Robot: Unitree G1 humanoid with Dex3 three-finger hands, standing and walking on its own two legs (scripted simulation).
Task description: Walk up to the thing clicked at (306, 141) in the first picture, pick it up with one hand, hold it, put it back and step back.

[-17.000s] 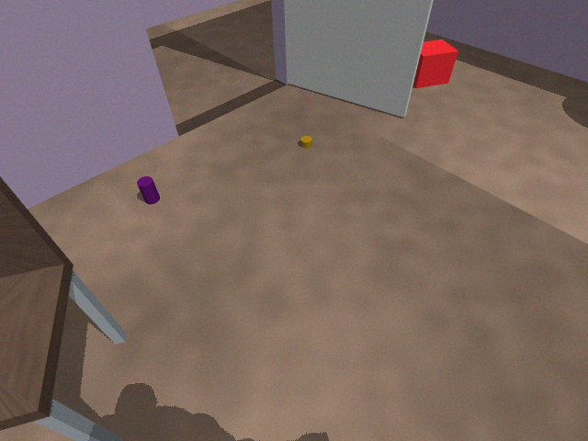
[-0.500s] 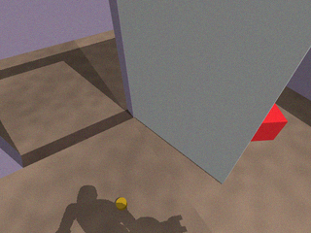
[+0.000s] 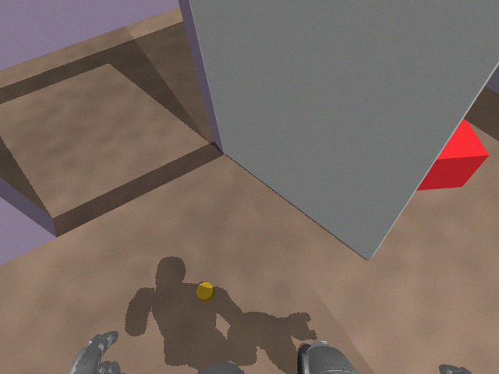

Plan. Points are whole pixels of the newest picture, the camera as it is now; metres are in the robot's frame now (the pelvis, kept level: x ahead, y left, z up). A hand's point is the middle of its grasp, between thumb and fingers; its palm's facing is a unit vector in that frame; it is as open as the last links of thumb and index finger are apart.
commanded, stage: walk up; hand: left
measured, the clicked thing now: (205, 291) +0.46 +0.26 -0.73
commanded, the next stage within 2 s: stand in 1.46 s
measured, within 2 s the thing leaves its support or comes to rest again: neither
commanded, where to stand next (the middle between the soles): +0.09 +0.02 m, yaw -3 degrees
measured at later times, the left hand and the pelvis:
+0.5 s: hand out of the picture +0.04 +0.28 -0.12, palm faces -0.03 -0.92 -0.39, open 7.4 cm; pelvis +0.01 +0.01 +0.02, yaw +0 degrees
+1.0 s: hand out of the picture +0.10 +0.28 -0.14, palm faces -0.12 -0.92 -0.37, open 7.4 cm; pelvis +0.01 +0.01 +0.01, yaw -5 degrees
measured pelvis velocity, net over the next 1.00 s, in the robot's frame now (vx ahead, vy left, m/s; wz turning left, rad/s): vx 0.01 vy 0.01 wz -0.08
